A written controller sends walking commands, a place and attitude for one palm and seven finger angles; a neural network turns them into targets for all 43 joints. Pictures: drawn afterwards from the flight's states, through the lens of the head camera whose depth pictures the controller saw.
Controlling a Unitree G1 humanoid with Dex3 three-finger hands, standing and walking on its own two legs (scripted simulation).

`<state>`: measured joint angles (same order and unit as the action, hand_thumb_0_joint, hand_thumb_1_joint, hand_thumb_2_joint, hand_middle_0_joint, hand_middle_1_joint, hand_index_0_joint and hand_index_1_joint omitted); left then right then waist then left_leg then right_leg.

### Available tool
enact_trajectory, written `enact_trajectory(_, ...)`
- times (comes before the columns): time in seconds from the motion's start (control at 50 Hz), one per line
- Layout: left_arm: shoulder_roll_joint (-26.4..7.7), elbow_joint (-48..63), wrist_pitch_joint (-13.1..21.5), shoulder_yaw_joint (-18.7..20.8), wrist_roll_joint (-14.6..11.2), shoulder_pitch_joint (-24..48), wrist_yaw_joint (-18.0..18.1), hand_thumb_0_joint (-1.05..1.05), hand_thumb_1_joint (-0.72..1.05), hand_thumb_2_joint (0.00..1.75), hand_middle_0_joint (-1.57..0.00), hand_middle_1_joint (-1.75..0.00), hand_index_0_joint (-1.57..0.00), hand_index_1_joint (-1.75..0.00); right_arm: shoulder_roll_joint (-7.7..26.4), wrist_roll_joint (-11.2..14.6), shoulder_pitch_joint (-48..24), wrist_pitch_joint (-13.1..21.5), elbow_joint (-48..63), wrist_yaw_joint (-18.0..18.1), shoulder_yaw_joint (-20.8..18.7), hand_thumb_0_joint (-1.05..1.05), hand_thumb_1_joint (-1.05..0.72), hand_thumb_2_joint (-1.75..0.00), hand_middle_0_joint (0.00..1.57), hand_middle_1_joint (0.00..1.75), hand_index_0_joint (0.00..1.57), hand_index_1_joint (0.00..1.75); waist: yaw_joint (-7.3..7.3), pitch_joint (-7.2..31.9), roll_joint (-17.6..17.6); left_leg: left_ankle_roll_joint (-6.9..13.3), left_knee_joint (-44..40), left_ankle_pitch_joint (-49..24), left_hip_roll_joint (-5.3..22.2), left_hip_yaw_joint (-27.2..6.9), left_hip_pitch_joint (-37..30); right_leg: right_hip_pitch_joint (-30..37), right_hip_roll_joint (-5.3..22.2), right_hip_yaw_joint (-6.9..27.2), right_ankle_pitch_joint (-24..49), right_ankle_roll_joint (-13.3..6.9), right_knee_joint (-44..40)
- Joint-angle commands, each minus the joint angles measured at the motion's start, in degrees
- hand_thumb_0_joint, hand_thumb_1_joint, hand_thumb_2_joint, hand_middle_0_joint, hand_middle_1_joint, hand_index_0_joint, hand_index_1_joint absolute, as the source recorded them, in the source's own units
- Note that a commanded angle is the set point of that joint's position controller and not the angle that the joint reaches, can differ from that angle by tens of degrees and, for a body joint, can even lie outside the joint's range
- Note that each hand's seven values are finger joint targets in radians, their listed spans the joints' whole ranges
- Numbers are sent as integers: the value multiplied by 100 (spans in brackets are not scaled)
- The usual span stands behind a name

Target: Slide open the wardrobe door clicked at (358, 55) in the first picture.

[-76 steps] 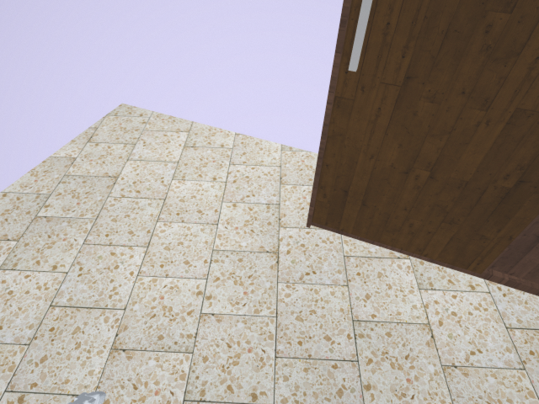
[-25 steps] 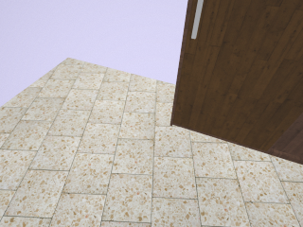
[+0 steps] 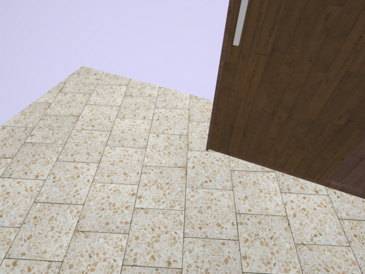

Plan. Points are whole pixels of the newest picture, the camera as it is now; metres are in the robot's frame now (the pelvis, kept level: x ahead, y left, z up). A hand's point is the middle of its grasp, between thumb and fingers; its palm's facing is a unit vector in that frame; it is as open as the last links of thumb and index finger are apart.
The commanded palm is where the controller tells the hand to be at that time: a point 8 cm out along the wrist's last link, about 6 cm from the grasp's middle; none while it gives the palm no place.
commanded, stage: walk to a spot facing it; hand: left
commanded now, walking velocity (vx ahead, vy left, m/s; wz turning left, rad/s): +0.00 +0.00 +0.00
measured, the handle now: (244, 5) +1.00 -0.18 +0.19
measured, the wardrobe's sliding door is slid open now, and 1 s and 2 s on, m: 0.00 0.00 0.00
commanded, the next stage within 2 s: turn to face it in 0.50 s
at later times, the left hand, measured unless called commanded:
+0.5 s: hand out of the picture +0.09 +0.16 -0.19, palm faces -0.05 -0.98 -0.20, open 7.4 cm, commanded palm none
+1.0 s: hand (132, 201) +0.36 +0.18 -0.18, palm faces -0.22 -0.96 -0.19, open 7.4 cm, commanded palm none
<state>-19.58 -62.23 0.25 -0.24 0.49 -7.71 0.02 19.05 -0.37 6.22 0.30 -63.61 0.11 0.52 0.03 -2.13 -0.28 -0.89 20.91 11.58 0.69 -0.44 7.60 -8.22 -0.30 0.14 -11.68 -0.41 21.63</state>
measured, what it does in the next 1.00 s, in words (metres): walks ahead, turning right: left foot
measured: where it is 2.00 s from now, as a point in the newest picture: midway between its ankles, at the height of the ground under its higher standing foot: (211, 221)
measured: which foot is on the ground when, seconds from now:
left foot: down 0.00-0.40, up 0.42-0.74, down 0.76-1.00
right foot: down 0.00-0.76, up 0.78-1.00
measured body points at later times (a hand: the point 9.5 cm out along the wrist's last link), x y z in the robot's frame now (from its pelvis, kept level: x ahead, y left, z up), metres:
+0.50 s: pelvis +0.09 -0.02 -0.02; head +0.12 -0.03 +0.43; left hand +0.09 +0.21 -0.17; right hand +0.04 -0.26 -0.18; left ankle +0.03 +0.11 -0.68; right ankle +0.02 -0.10 -0.75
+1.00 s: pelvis +0.25 +0.01 -0.01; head +0.27 +0.02 +0.44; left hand +0.37 +0.23 -0.16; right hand +0.25 -0.24 -0.15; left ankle +0.32 +0.08 -0.75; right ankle +0.20 -0.11 -0.66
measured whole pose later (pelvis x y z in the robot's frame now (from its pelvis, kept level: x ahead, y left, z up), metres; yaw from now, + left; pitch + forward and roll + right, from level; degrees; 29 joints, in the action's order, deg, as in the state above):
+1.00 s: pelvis +0.25 +0.01 -0.01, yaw -18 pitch +0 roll +0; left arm -11.6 -56.4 -0.7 4.9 1.8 -14.8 -0.4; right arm 9.0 -1.4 11.7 2.8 -57.0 1.7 -2.5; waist -0.7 -0.8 -1.6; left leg 3.0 28.7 11.7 3.2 11.3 16.9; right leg -28.8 2.9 -2.6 -19.5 -0.4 65.4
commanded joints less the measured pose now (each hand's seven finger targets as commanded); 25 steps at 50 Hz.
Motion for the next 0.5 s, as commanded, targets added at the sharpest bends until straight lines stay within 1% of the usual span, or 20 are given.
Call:
enact_trajectory(0.0,-1178,348,149,218,10,241,64,0,90,90,-20,-30,-20,-30,1207,-6,-275,160,368,61,-246,0,-90,-90,20,30,20,30,-12,377,79,210,-323,-883,620,-495,-97,74,737,585,895,-141,-364)
enact_trajectory(0.02,-813,258,105,145,-3,57,74,0,90,90,-20,-30,-20,-30,849,-26,-139,125,280,54,-159,0,-90,-90,20,30,20,30,-12,500,45,155,-277,-680,621,-412,-170,93,717,597,656,-96,-372)
enact_trajectory(0.04,-517,186,35,81,8,-133,77,0,90,90,-20,-30,-20,-30,529,-49,45,67,213,39,-99,0,-90,-90,20,30,20,30,-16,403,-21,94,-210,-170,583,-302,-140,-46,677,621,26,-60,-369)
enact_trajectory(0.06,-457,170,-18,85,32,-290,65,0,90,90,-20,-30,-20,-30,467,-68,216,33,201,29,-93,0,-90,-90,20,30,20,30,-24,341,-38,92,-121,399,543,-261,-51,-157,624,720,-646,-89,-372)
enact_trajectory(0.1,-521,239,-90,151,62,-381,-4,0,90,90,-20,-30,-20,-30,531,-102,280,-6,255,16,-150,0,-90,-90,20,30,20,30,-29,-225,-50,128,-140,1586,507,-220,390,-644,532,954,-1766,-189,-422)
enact_trajectory(0.14,-524,370,-103,225,82,-504,-61,0,90,90,-20,-30,-20,-30,576,-111,394,-1,358,16,-214,0,-90,-90,20,30,20,30,-27,-534,-42,194,-81,2111,561,-243,635,-969,413,1063,-2176,-274,-278)
enact_trajectory(0.18,-444,471,-75,281,91,-675,-95,0,90,90,-20,-30,-20,-30,579,-104,554,45,446,24,-273,0,-90,-90,20,30,20,30,-19,-565,-2,302,61,2257,660,-319,676,-1116,320,1100,-2193,-364,11)
enact_trajectory(0.22,-301,574,-7,319,84,-844,-114,0,90,90,-20,-30,-20,-30,570,-85,746,123,509,48,-323,0,-90,-90,20,30,20,30,1,-477,169,456,123,2083,872,-509,436,-1334,181,1009,-1824,-398,508)
enact_trajectory(0.26,-115,667,53,336,78,-891,-131,0,90,90,-20,-30,-20,-30,657,-67,1000,178,521,71,-400,0,-90,-90,20,30,20,30,58,-399,689,687,-78,1917,1289,-932,89,-1713,-76,579,-1411,-319,1333)
enact_trajectory(0.28,40,728,93,343,76,-846,-138,0,90,90,-20,-30,-20,-30,663,-61,1157,216,504,94,-429,0,-90,-90,20,30,20,30,109,-382,976,847,-212,1448,1567,-1178,-176,-1938,-194,264,-1131,-255,1808)
enact_trajectory(0.3,155,788,132,332,68,-771,-145,0,90,90,-20,-30,-20,-30,639,-61,1249,245,479,107,-457,0,-90,-90,20,30,20,30,114,-382,1169,985,-163,598,1792,-1166,-539,-2196,-141,-65,-1315,-171,1967)
enact_trajectory(0.32,230,820,158,341,68,-728,-149,0,90,90,-20,-30,-20,-30,560,-70,1316,258,443,115,-462,0,-90,-90,20,30,20,30,137,-406,1177,1031,32,-213,1855,-960,-609,-2171,-36,-189,-1530,-138,1967)
enact_trajectory(0.34,258,775,180,368,72,-843,-154,0,90,90,-20,-30,-20,-30,474,-79,1311,257,426,124,-438,0,-90,-90,20,30,20,30,46,-395,990,932,465,-740,1765,-650,-264,-1635,33,-247,-1431,-164,1597)
enact_trajectory(0.36,255,591,207,413,91,-1396,-154,0,90,90,-20,-30,-20,-30,377,-72,1104,246,473,123,-422,0,-90,-90,20,30,20,30,-280,-177,416,626,1483,-1045,1374,0,493,-396,13,-117,-671,-315,812)
enact_trajectory(0.38,-196,286,273,536,131,-2348,-79,0,90,90,-20,-30,-20,-30,37,-9,767,286,718,86,-354,0,-90,-90,20,30,20,30,-648,68,-1151,164,3458,-417,614,934,2221,1197,1068,1693,406,-751,41)
enact_trajectory(0.4,-518,-5,322,580,53,-3218,31,0,90,90,-20,-30,-20,-30,-124,-37,6,350,1093,55,-291,0,-90,-90,20,30,20,30,-937,-8,-2024,-10,4530,2069,93,830,3438,1691,1986,3349,2557,-1224,-381)
enact_trajectory(0.42,-342,-74,326,520,65,-3297,111,0,90,90,-20,-30,-20,-30,-109,-59,-339,365,1149,80,-309,0,-90,-90,20,30,20,30,-946,-198,-1227,-5,5004,2132,298,272,3851,1711,2079,3387,3483,-1546,-222)
enact_trajectory(0.44,-162,-15,311,480,90,-3045,146,0,90,90,-20,-30,-20,-30,-203,-57,-323,360,1121,76,-328,0,-90,-90,20,30,20,30,-735,-249,-433,-19,5105,1783,467,159,4043,1800,1962,2885,3352,-1600,-64)
enact_trajectory(0.46,-60,77,314,469,90,-2779,169,0,90,90,-20,-30,-20,-30,-269,-68,-242,355,1031,43,-333,0,-90,-90,20,30,20,30,-597,-183,-55,-27,4976,1553,603,192,3981,1710,1828,2464,2959,-1495,-35)
enact_trajectory(0.48,53,146,331,435,118,-2573,179,0,90,90,-20,-30,-20,-30,-340,-91,-135,311,986,15,-336,0,-90,-90,20,30,20,30,-446,-174,-138,-87,4809,1372,620,252,3813,1440,1681,2149,2692,-1364,-150)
